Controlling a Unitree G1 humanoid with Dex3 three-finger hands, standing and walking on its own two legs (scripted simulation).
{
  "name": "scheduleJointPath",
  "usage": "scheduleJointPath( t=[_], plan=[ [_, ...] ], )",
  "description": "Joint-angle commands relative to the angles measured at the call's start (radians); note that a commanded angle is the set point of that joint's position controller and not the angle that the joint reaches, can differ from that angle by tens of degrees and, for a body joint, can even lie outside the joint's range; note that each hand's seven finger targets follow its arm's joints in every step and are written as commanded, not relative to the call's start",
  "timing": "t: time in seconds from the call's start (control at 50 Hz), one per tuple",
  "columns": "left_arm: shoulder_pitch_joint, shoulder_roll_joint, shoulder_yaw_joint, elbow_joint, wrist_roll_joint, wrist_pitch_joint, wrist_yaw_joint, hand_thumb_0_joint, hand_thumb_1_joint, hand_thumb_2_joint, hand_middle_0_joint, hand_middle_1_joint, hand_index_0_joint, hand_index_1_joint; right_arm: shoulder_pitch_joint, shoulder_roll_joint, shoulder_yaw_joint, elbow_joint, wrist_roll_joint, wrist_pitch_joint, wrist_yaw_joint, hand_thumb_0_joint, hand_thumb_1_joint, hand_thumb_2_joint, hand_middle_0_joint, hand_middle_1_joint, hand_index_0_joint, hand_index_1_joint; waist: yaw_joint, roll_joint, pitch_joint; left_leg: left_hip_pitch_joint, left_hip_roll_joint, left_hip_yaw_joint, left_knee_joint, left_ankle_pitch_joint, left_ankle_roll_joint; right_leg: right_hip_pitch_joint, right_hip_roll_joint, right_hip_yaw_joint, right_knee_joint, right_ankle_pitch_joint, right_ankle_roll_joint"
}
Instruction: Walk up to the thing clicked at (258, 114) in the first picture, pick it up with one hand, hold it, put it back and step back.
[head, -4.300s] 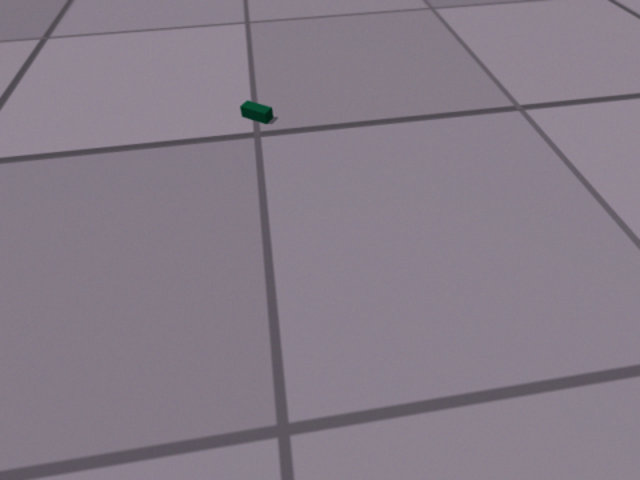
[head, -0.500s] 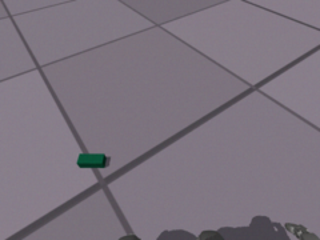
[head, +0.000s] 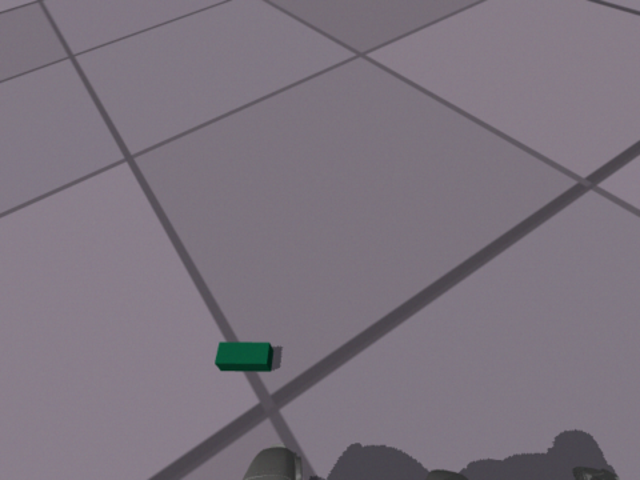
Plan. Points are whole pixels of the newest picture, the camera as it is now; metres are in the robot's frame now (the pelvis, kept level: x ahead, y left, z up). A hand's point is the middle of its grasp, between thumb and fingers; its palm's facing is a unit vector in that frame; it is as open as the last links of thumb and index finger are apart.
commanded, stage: walk up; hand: left
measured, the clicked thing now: (245, 356) +0.57 +0.35 -0.71
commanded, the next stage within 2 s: none
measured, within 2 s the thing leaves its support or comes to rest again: neither
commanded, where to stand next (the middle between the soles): +0.18 +0.12 m, yaw -4 degrees
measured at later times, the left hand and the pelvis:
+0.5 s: hand (82, 432) +0.22 +0.40 -0.13, palm faces -0.06 -0.89 -0.46, open 7.4 cm; pelvis +0.11 +0.13 -0.01, yaw -2 degrees
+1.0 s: hand (82, 400) +0.26 +0.42 -0.13, palm faces -0.08 -0.94 -0.34, open 7.4 cm; pelvis +0.14 +0.17 +0.02, yaw -4 degrees
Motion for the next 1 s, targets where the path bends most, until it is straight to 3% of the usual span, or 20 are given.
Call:
scheduleJointPath(
  t=[0.0,0.04,0.06,0.08,0.1,0.12,0.18,0.26,0.32,0.34,0.36,0.38,0.4,0.46,0.54,0.58,0.6,0.66,0.72,0.98],
  plan=[
    [-0.029,0.37,0.108,-0.055,0.005,-0.011,0.022,0.0,0.9,0.9,-0.2,-0.3,-0.2,-0.3,0.034,-0.183,-0.081,-0.072,0.001,-0.022,-0.001,0.0,-0.9,-0.9,0.2,0.3,0.2,0.3,-0.039,-0.272,-0.065,0.129,-0.029,0.106,-0.124,0.004,0.008,-0.077,-0.166,0.21,-0.234,-0.221,-0.192],
    [-0.067,0.316,0.085,-0.054,0.01,0.007,0.023,0.0,0.9,0.9,-0.2,-0.3,-0.2,-0.3,0.174,-0.188,-0.094,-0.025,-0.005,-0.029,-0.013,0.0,-0.9,-0.9,0.2,0.3,0.2,0.3,-0.128,-0.143,-0.098,0.357,-0.099,0.156,-0.263,0.002,0.018,-0.219,-0.093,0.102,-0.006,-0.225,-0.135],
    [-0.037,0.234,0.058,-0.048,0.007,0.016,0.022,0.0,0.9,0.9,-0.2,-0.3,-0.2,-0.3,0.234,-0.218,-0.103,-0.007,-0.018,-0.036,-0.025,0.0,-0.9,-0.9,0.2,0.3,0.2,0.3,-0.153,0.025,-0.098,0.416,-0.085,0.06,-0.424,-0.155,0.05,-0.288,-0.013,-0.004,0.232,-0.189,-0.094],
    [-0.074,0.162,0.035,-0.084,-0.013,0.015,0.026,0.0,0.9,0.9,-0.2,-0.3,-0.2,-0.3,0.219,-0.339,-0.118,-0.045,-0.014,-0.047,-0.029,0.0,-0.9,-0.9,0.2,0.3,0.2,0.3,-0.172,0.313,-0.032,0.4,0.182,-0.518,-0.724,-0.384,0.154,-0.538,0.156,-0.045,0.476,-0.339,-0.029],
    [-0.112,0.236,0.039,-0.064,-0.009,0.008,0.042,0.0,0.9,0.9,-0.2,-0.3,-0.2,-0.3,0.13,-0.41,-0.126,-0.061,0.012,-0.051,-0.035,0.0,-0.9,-0.9,0.2,0.3,0.2,0.3,-0.135,0.221,0.011,0.317,0.27,-0.686,-0.763,-0.443,0.302,-0.519,0.061,0.072,0.537,-0.309,-0.052],
    [-0.133,0.272,0.04,-0.039,-0.021,0.004,0.039,0.0,0.9,0.9,-0.2,-0.3,-0.2,-0.3,0.095,-0.324,-0.107,-0.072,0.005,-0.053,-0.043,0.0,-0.9,-0.9,0.2,0.3,0.2,0.3,-0.125,0.053,0.047,0.29,0.211,-0.517,-0.695,-0.35,0.28,-0.509,0.042,0.091,0.546,-0.23,-0.035],
    [0.011,0.242,0.043,0.036,-0.036,-0.012,0.015,0.0,0.9,0.9,-0.2,-0.3,-0.2,-0.3,0.061,-0.261,-0.076,-0.075,0.015,-0.07,-0.059,0.0,-0.9,-0.9,0.2,0.3,0.2,0.3,-0.055,0.104,0.009,0.353,0.134,-0.284,-0.521,0.091,0.249,-0.416,-0.007,0.065,0.401,-0.152,-0.03],
    [0.002,0.179,0.038,0.013,-0.03,-0.015,0.0,0.0,0.9,0.9,-0.2,-0.3,-0.2,-0.3,0.073,-0.218,-0.049,-0.086,0.011,-0.079,-0.061,0.0,-0.9,-0.9,0.2,0.3,0.2,0.3,-0.045,0.064,-0.015,0.28,0.137,-0.171,-0.472,0.521,0.272,-0.172,0.044,0.01,0.187,-0.119,-0.024],
    [0.051,0.14,0.041,0.015,-0.021,-0.004,-0.001,0.0,0.9,0.9,-0.2,-0.3,-0.2,-0.3,-0.009,-0.191,-0.021,-0.095,0.045,-0.083,-0.078,0.0,-0.9,-0.9,0.2,0.3,0.2,0.3,0.041,-0.025,-0.071,0.161,0.096,-0.049,-0.323,0.64,0.196,0.121,0.104,-0.008,-0.048,0.145,-0.048],
    [0.063,0.179,0.054,0.014,-0.012,-0.002,0.004,0.0,0.9,0.9,-0.2,-0.3,-0.2,-0.3,0.001,-0.145,-0.006,-0.091,0.061,-0.089,-0.083,0.0,-0.9,-0.9,0.2,0.3,0.2,0.3,0.065,-0.096,-0.109,0.117,0.053,-0.014,-0.234,0.595,0.135,0.233,0.086,0.054,-0.123,0.191,-0.067],
    [0.08,0.247,0.075,0.003,0.001,-0.002,0.008,0.0,0.9,0.9,-0.2,-0.3,-0.2,-0.3,0.035,-0.1,0.012,-0.089,0.074,-0.094,-0.089,0.0,-0.9,-0.9,0.2,0.3,0.2,0.3,0.079,-0.248,-0.149,0.019,-0.032,0.046,-0.055,0.442,0.072,0.313,-0.073,0.32,-0.212,0.197,-0.119],
    [0.041,0.275,0.068,-0.03,-0.008,-0.002,0.007,0.0,0.9,0.9,-0.2,-0.3,-0.2,-0.3,0.079,-0.082,0.021,-0.071,0.073,-0.082,-0.096,0.0,-0.9,-0.9,0.2,0.3,0.2,0.3,0.037,-0.285,-0.155,-0.045,-0.135,0.056,0.042,-0.097,0.042,0.325,-0.281,0.641,-0.309,0.19,-0.219],
    [-0.024,0.27,0.056,-0.039,-0.019,0.009,-0.002,0.0,0.9,0.9,-0.2,-0.3,-0.2,-0.3,0.07,-0.164,-0.01,-0.042,0.058,-0.057,-0.113,0.0,-0.9,-0.9,0.2,0.3,0.2,0.3,0.015,-0.182,-0.168,0.035,-0.101,-0.008,0.109,-0.275,0.054,0.203,-0.318,0.66,-0.332,0.015,-0.298],
    [-0.151,0.232,0.043,-0.06,-0.003,0.025,-0.009,0.0,0.9,0.9,-0.2,-0.3,-0.2,-0.3,0.086,-0.169,-0.007,0.02,0.048,-0.064,-0.114,0.0,-0.9,-0.9,0.2,0.3,0.2,0.3,-0.019,-0.242,-0.071,0.076,-0.063,0.002,0.002,-0.167,0.041,0.03,-0.212,0.461,-0.296,-0.068,-0.232],
    [-0.214,0.151,0.01,-0.032,-0.015,0.059,-0.035,0.0,0.9,0.9,-0.2,-0.3,-0.2,-0.3,0.144,-0.143,0.002,0.117,0.04,-0.102,-0.115,0.0,-0.9,-0.9,0.2,0.3,0.2,0.3,-0.064,-0.211,-0.104,0.336,-0.105,0.051,-0.435,0.128,0.037,-0.106,-0.056,0.201,-0.072,0.078,-0.108],
    [-0.184,0.098,0.001,-0.008,-0.033,0.08,-0.04,0.0,0.9,0.9,-0.2,-0.3,-0.2,-0.3,-0.025,-0.24,-0.004,0.077,0.033,-0.123,-0.124,0.0,-0.9,-0.9,0.2,0.3,0.2,0.3,-0.001,-0.01,-0.052,0.199,0.181,-0.378,-0.602,0.06,0.155,-0.107,0.075,0.102,0.058,-0.01,-0.02],
    [-0.207,0.165,0.02,0.029,-0.022,0.08,-0.037,0.0,0.9,0.9,-0.2,-0.3,-0.2,-0.3,-0.093,-0.24,-0.001,0.075,0.046,-0.124,-0.121,0.0,-0.9,-0.9,0.2,0.3,0.2,0.3,0.005,-0.074,-0.02,0.123,0.189,-0.337,-0.551,0.137,0.197,-0.005,0.053,0.119,0.065,-0.099,-0.028],
    [-0.246,0.142,0.009,0.054,-0.033,0.067,-0.048,0.0,0.9,0.9,-0.2,-0.3,-0.2,-0.3,-0.07,-0.181,0.022,0.113,0.051,-0.133,-0.128,0.0,-0.9,-0.9,0.2,0.3,0.2,0.3,-0.015,-0.103,-0.083,0.203,0.049,-0.095,-0.471,0.426,0.078,0.109,0.021,0.134,-0.036,0.35,-0.045],
    [-0.28,0.125,-0.006,0.072,-0.046,0.074,-0.05,0.0,0.9,0.9,-0.2,-0.3,-0.2,-0.3,-0.067,-0.168,0.024,0.152,0.06,-0.132,-0.132,0.0,-0.9,-0.9,0.2,0.3,0.2,0.3,-0.026,-0.036,-0.142,0.329,0.036,-0.048,-0.472,0.65,0.042,0.118,0.01,0.12,-0.043,0.445,-0.043],
    [-0.354,0.101,-0.041,0.215,-0.038,0.101,-0.064,0.0,0.9,0.9,-0.2,-0.3,-0.2,-0.3,-0.265,-0.125,0.046,0.231,0.054,-0.11,-0.119,0.0,-0.9,-0.9,0.2,0.3,0.2,0.3,-0.001,-0.076,-0.109,0.376,0.026,-0.002,-0.696,0.256,0.038,0.224,-0.007,0.143,-0.302,0.264,-0.012]
  ],
)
